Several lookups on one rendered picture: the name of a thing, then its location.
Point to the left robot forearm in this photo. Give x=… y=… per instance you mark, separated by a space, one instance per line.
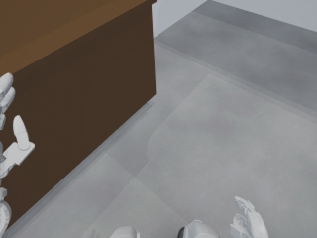
x=5 y=212

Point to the counter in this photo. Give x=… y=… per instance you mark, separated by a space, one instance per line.
x=81 y=69

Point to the robot right thigh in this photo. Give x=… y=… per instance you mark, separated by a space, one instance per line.
x=199 y=230

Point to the robot left thigh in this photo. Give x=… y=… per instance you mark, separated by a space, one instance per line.
x=126 y=232

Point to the robot left hand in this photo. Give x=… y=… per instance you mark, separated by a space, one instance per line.
x=17 y=152

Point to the robot thigh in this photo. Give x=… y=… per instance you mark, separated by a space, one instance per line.
x=126 y=232
x=199 y=230

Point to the robot right hand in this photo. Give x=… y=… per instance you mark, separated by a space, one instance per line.
x=250 y=227

